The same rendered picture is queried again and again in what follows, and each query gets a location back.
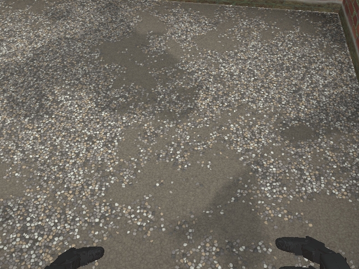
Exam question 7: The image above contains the left robot hand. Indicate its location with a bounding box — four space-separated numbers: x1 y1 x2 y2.
44 246 104 269

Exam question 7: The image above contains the right robot hand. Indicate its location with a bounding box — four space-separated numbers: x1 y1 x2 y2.
275 236 351 269

